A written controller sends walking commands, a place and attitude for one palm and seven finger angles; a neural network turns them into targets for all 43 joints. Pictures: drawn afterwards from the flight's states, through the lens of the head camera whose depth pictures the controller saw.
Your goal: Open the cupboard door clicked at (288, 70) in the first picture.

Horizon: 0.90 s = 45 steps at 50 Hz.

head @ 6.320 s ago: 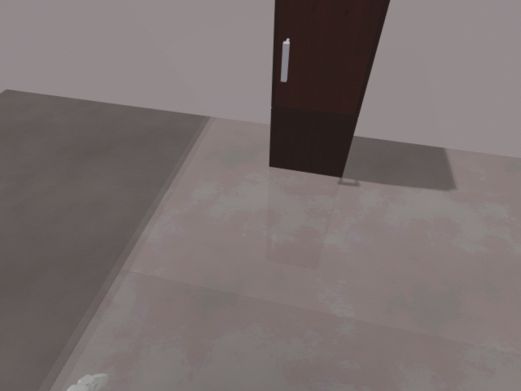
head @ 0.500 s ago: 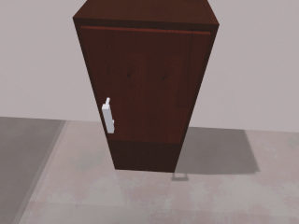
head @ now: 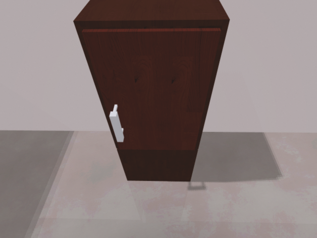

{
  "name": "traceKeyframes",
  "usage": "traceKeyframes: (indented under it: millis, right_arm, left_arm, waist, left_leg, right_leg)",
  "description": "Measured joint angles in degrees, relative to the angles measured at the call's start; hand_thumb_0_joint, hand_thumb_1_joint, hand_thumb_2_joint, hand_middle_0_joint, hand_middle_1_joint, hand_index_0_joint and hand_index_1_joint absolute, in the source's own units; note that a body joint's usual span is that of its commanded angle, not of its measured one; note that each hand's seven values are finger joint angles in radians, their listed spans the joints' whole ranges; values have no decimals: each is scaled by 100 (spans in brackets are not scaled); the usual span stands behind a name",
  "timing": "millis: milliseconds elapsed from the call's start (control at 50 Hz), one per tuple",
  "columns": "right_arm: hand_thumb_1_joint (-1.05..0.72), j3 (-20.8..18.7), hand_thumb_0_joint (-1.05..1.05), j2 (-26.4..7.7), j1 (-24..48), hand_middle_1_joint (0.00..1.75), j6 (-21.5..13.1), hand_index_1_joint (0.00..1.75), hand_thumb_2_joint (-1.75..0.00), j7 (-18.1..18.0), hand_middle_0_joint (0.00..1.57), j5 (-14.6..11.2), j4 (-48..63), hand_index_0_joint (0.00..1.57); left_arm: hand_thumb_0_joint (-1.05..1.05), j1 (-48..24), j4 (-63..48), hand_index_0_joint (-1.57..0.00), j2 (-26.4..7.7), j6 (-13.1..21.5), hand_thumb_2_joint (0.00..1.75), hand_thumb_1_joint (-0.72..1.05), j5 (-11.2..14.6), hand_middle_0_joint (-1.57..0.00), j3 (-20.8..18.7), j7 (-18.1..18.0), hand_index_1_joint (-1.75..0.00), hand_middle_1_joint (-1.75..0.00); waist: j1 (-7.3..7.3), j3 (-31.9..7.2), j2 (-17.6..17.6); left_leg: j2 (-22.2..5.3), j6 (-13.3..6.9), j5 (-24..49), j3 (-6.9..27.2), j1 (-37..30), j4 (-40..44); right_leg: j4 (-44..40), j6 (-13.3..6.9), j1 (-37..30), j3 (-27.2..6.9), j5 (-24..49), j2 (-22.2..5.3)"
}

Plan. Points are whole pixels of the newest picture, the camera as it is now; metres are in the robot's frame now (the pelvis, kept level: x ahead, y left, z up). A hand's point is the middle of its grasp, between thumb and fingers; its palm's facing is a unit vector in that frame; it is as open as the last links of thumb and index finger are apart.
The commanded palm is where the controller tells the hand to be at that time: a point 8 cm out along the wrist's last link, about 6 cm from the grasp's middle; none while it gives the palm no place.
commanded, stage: look again from close up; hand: left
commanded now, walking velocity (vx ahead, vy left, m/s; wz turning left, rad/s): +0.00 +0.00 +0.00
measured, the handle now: (118, 123) +0.54 +0.20 -0.11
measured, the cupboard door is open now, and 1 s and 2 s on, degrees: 0 0 0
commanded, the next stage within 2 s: raise the hand with hooked fingers in 0.02 s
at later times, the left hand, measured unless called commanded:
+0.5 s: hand (101, 220) +0.18 +0.17 -0.07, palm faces +0.02 -1.00 -0.01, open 8.3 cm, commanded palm +0.13 +0.24 -0.07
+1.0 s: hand (80, 215) +0.19 +0.23 -0.07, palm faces +0.08 -1.00 -0.05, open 11.3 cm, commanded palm +0.16 +0.28 -0.07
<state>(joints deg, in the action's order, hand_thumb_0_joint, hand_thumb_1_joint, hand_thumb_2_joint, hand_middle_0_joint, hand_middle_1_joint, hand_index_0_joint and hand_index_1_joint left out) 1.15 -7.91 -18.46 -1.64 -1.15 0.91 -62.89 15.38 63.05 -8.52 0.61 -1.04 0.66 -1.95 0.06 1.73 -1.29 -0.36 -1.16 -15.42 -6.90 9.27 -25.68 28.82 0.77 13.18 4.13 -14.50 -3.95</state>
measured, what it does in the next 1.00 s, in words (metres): lowers itself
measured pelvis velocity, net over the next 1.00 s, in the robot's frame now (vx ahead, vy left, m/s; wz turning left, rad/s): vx -0.05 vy -0.01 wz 0.01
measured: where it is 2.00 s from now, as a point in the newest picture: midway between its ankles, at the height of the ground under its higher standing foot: outside the picture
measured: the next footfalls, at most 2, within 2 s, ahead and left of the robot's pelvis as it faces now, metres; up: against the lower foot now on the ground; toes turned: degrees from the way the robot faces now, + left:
none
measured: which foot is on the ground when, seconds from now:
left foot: down 0.00-1.00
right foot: down 0.00-1.00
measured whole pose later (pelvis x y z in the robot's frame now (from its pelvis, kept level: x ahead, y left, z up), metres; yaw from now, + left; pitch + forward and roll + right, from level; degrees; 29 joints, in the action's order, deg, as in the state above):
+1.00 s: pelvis -0.05 -0.01 -0.11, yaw +1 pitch +18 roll -2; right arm -0.4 -11.4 -15.4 -12.7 -2.6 -1.5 -33.8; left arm 16.7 5.8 -15.2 20.5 18.9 -18.4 19.8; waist -0.5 -7.9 -1.3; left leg -3.6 -0.4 -31.5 -1.0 58.8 -72.4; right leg 69.2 -0.9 59.1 6.2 -27.8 -3.3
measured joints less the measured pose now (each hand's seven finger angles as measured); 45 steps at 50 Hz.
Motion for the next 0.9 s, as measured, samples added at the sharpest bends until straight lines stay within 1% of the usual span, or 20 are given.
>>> traceKeyframes:
  millis: [140, 160, 180, 220, 240, 280, 320, 380, 440, 460, 500, 540, 620, 660, 700, 740, 760, 820, 860, 900]
  right_arm:
    - [-91, -21, 1, -27, 82, 30, 14, 30, -90, -4, 20, -21, -65, 20]
    - [-91, 5, 1, -52, 29, 30, -22, 30, -90, -23, 20, -91, 154, 20]
    - [-92, 34, 2, -98, -80, 30, -233, 30, -90, -130, 20, -133, 366, 21]
    - [-92, -11, 2, -249, -216, 30, -759, 30, -90, -271, 20, -242, 612, 21]
    - [-92, -48, 3, -349, -210, 30, -926, 30, -90, -300, 20, -290, 752, 21]
    - [-92, -153, 3, -555, -76, 30, -1179, 30, -90, -311, 20, -287, 1081, 21]
    - [-92, -272, 2, -717, 169, 30, -1345, 30, -90, -275, 20, -242, 1469, 21]
    - [-92, -453, 2, -791, 579, 30, -1508, 30, -90, -129, 20, -170, 2065, 20]
    - [-91, -616, 2, -816, 894, 30, -1585, 30, -90, 66, 20, -161, 2605, 20]
    - [-91, -653, 2, -840, 984, 30, -1595, 30, -90, 117, 20, -161, 2758, 20]
    - [-91, -708, 1, -886, 1128, 30, -1572, 30, -90, 156, 20, -159, 3032, 20]
    - [-91, -736, 1, -924, 1214, 30, -1525, 30, -90, 140, 20, -158, 3249, 20]
    - [-91, -647, 1, -877, 1317, 30, -1483, 30, -90, 24, 20, -123, 3392, 20]
    - [-91, -518, 1, -789, 1340, 30, -1480, 30, -90, -36, 20, -106, 3312, 20]
    - [-91, -353, 1, -673, 1349, 30, -1462, 30, -90, -88, 20, -110, 3187, 20]
    - [-90, -182, 1, -543, 1328, 30, -1432, 30, -90, -123, 20, -139, 3060, 20]
    - [-90, -107, 1, -470, 1301, 30, -1402, 30, -90, -135, 20, -163, 3008, 21]
    - [-90, 41, 1, -277, 1133, 30, -1257, 30, -90, -146, 20, -229, 2934, 21]
    - [-90, 59, 2, -200, 954, 30, -1148, 30, -90, -134, 21, -257, 2942, 21]
    - [-90, 18, 2, -176, 744, 30, -1081, 30, -90, -131, 21, -269, 2959, 21]
  left_arm:
    - [1, -31, 36, -20, -1, 16, 90, 92, -3, -20, -9, -39, -30, -29]
    - [1, 238, -814, -21, -17, -332, 90, 93, 212, -20, -110, -66, -30, -30]
    - [2, 562, -1831, -21, -62, -408, 90, 93, 365, -20, -211, -106, -30, -30]
    - [3, 903, -3283, -21, -148, -64, 90, 93, 589, -21, -264, -322, -30, -30]
    - [3, 916, -3801, -21, -160, 42, 89, 92, 718, -21, -285, -389, -31, -31]
    - [3, 710, -4467, -21, -152, 401, 88, 90, 863, -21, -406, -327, -32, -32]
    - [2, 325, -4656, -21, -158, 1018, 87, 86, 948, -21, -609, -70, -34, -34]
    - [1, -35, -4680, -21, -191, 2100, 85, 80, 1204, -21, -931, 653, -38, -37]
    - [1, 21, -4553, -21, -199, 3116, 82, 73, 1419, -21, -1165, 1655, -41, -41]
    - [0, 130, -4506, -22, -200, 3365, 82, 71, 1460, -21, -1224, 1957, -43, -43]
    - [0, 402, -4461, -22, -217, 3590, 80, 66, 1535, -22, -1316, 2394, -46, -45]
    - [0, 657, -4508, -23, -243, 3558, 78, 61, 1623, -22, -1404, 2607, -49, -48]
    - [1, 965, -5051, -24, -275, 3479, 74, 51, 1843, -23, -1613, 2560, -54, -54]
    - [1, 893, -5430, -24, -330, 3524, 72, 47, 1927, -24, -1674, 2533, -57, -57]
    - [1, 648, -5703, -24, -408, 3515, 70, 42, 2002, -24, -1673, 2609, -60, -60]
    - [1, 281, -5808, -24, -520, 3342, 68, 37, 2031, -24, -1632, 2783, -63, -63]
    - [1, 95, -5801, -24, -586, 3177, 67, 35, 2027, -24, -1611, 2875, -65, -65]
    - [1, -303, -5658, -25, -759, 2434, 64, 28, 2021, -24, -1585, 3067, -69, -69]
    - [1, -338, -5604, -25, -808, 1934, 62, 23, 2029, -25, -1625, 3034, -72, -72]
    - [1, -220, -5631, -26, -789, 1651, 60, 19, 2048, -25, -1694, 2841, -75, -75]
  waist:
    - [7, 39, 14]
    - [-10, 72, 28]
    - [21, 82, 71]
    - [70, -51, 75]
    - [41, -112, 48]
    - [-68, -245, -9]
    - [-155, -411, -6]
    - [-158, -681, 208]
    - [-104, -828, 467]
    - [-73, -873, 524]
    - [-1, -938, 603]
    - [93, -958, 618]
    - [294, -902, 472]
    - [377, -883, 378]
    - [414, -855, 266]
    - [396, -829, 155]
    - [364, -820, 110]
    - [206, -788, 0]
    - [79, -786, -46]
    - [-13, -811, -57]
  left_leg:
    - [-86, 61, -40, 30, 34, -46]
    - [-110, 72, -82, 48, 93, -140]
    - [-104, 76, -105, 49, 106, -171]
    - [-97, 89, -147, 92, 201, -261]
    - [-90, 91, -173, 140, 268, -335]
    - [-78, 89, -248, 244, 547, -592]
    - [-83, 97, -369, 284, 1020, -985]
    - [-152, 141, -645, 203, 1897, -1736]
    - [-211, 213, -973, 257, 2695, -2565]
    - [-221, 225, -1110, 313, 2949, -2845]
    - [-254, 302, -1336, 387, 3423, -3377]
    - [-281, 292, -1541, 473, 3836, -3860]
    - [-338, 330, -1821, 728, 4471, -4632]
    - [-357, 333, -1900, 842, 4727, -4910]
    - [-370, 325, -1938, 933, 4936, -5114]
    - [-377, 309, -1939, 983, 5106, -5244]
    - [-378, 301, -1927, 986, 5169, -5274]
    - [-381, 252, -1852, 925, 5234, -5226]
    - [-376, 204, -1783, 838, 5182, -5098]
    - [-370, 154, -1712, 735, 5085, -4930]
  right_leg:
    - [-41, -43, -13, 37, -18, 81]
    - [1, -53, 19, 55, -30, 98]
    - [68, -68, 51, 53, -63, 88]
    - [178, -85, 132, 91, -142, 69]
    - [232, -83, 166, 137, -179, 53]
    - [428, -81, 369, 233, -266, 13]
    - [809, -100, 825, 258, -397, -20]
    - [1629, -168, 1788, 143, -679, -19]
    - [2456, -243, 2617, 76, -999, 13]
    - [2724, -267, 2875, 66, -1107, 31]
    - [3224, -302, 3336, 71, -1318, 50]
    - [3646, -336, 3698, 131, -1500, 48]
    - [4216, -374, 4158, 344, -1736, 63]
    - [4401, -390, 4335, 442, -1790, 72]
    - [4521, -398, 4476, 520, -1802, 80]
    - [4588, -390, 4603, 562, -1778, 85]
    - [4600, -383, 4659, 563, -1753, 85]
    - [4530, -343, 4740, 506, -1639, 92]
    - [4412, -295, 4723, 427, -1547, 92]
    - [4265, -247, 4672, 336, -1455, 93]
